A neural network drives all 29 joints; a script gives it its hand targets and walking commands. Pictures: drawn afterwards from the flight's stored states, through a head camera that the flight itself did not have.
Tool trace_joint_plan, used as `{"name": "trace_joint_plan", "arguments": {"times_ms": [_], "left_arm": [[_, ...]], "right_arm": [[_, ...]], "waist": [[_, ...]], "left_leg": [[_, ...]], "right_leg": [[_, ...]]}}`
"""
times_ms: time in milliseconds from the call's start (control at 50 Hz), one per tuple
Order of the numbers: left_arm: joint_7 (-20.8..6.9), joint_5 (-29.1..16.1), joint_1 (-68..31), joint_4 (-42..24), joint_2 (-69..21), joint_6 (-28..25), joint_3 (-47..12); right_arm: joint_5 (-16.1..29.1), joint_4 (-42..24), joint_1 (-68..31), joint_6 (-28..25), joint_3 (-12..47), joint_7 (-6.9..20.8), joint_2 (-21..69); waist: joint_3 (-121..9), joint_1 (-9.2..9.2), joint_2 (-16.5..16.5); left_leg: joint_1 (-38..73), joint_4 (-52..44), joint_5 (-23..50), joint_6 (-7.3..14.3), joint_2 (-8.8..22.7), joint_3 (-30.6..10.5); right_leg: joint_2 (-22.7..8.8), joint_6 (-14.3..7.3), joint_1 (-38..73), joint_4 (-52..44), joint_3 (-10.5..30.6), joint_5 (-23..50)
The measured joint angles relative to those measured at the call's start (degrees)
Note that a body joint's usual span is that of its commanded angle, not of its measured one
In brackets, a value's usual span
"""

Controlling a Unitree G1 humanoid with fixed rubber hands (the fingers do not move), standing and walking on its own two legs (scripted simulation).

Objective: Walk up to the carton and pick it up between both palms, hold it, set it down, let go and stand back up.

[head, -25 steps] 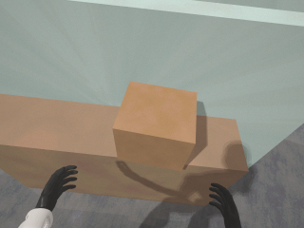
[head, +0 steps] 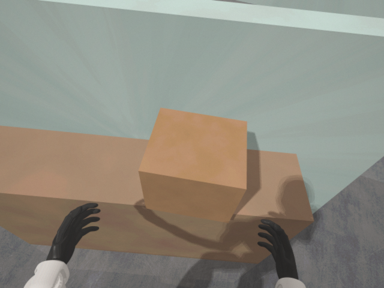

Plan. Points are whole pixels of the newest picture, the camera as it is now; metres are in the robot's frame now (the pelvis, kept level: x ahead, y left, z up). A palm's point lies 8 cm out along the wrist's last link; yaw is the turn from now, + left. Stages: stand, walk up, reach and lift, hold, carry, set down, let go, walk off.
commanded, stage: reach and lift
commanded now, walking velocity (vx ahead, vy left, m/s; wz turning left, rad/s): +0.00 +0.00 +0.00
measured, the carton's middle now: (194, 166) +0.46 -0.01 -0.09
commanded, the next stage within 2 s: none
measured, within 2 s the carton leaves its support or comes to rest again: neither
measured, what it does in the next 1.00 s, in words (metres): stands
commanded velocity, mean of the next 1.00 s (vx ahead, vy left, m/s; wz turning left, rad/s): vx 0.00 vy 0.00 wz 0.00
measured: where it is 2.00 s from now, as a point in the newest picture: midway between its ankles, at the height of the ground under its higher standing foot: outside the picture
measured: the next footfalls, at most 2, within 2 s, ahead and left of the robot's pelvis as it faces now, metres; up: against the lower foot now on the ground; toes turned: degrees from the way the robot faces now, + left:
none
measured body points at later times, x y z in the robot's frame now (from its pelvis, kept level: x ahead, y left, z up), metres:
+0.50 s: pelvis +0.01 +0.00 +0.00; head +0.05 +0.02 +0.45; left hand +0.32 +0.24 -0.01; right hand +0.28 -0.19 -0.02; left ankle +0.03 +0.14 -0.73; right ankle -0.01 -0.15 -0.73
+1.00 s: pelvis +0.01 +0.00 +0.00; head +0.04 +0.03 +0.45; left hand +0.40 +0.23 +0.03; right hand +0.36 -0.19 +0.03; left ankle +0.03 +0.14 -0.73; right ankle -0.01 -0.15 -0.73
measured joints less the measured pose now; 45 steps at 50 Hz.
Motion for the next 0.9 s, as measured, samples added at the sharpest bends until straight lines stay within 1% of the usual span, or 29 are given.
{"name": "trace_joint_plan", "arguments": {"times_ms": [140, 280, 380, 540, 740, 900], "left_arm": [[0.0, 0.0, -2.57, 0.06, 0.0, 1.04, -0.01], [0.01, 0.0, -7.15, 1.51, -0.05, 3.1, 0.0], [0.01, 0.0, -10.68, 3.75, -0.18, 4.3, 0.0], [0.19, -0.01, -16.8, 8.59, -0.42, 5.77, 0.01], [0.7, -0.76, -25.96, 17.2, -0.44, 7.19, -0.29], [1.33, -1.11, -33.34, 24.28, -0.73, 7.81, -1.38]], "right_arm": [[1.02, 0.01, -2.64, 0.31, -0.01, -0.24, 0.0], [1.88, 0.02, -6.31, 2.82, -0.01, -0.77, -0.22], [2.12, 0.03, -9.06, 5.01, 0.0, -1.12, -0.57], [2.5, 0.03, -14.1, 9.32, 0.0, -1.39, -1.26], [3.26, 0.17, -21.53, 14.87, -0.37, -1.25, -1.92], [4.73, 5.43, -28.87, 17.61, -0.93, -0.64, -3.17]], "waist": [[-0.39, -0.78, 0.0], [-0.39, -1.27, 0.0], [-0.57, -1.61, 0.0], [-1.28, -2.04, 0.0], [-2.04, -2.88, 0.0], [-2.75, -3.6, 0.17]], "left_leg": [[-0.04, 0.08, -0.48, 0.01, 0.01, 0.01], [-0.04, 0.08, -0.57, 0.01, 0.01, 0.01], [-0.04, 0.08, -0.57, 0.02, 0.01, 0.01], [-0.04, 0.08, -0.57, 0.04, 0.01, 0.01], [-0.06, 0.13, -0.61, 0.04, 0.01, 0.01], [-0.26, 0.45, -0.86, 0.04, 0.01, 0.01]], "right_leg": [[0.0, 0.0, -0.01, 0.0, 0.0, -0.44], [0.0, 0.0, -0.01, 0.0, 0.0, -0.54], [0.0, 0.02, -0.01, 0.0, 0.0, -0.54], [0.0, 0.04, 0.0, 0.0, 0.0, -0.54], [0.0, 0.07, -0.01, 0.0, 0.0, -0.54], [0.01, 0.09, -0.05, 0.0, -0.01, -0.66]]}}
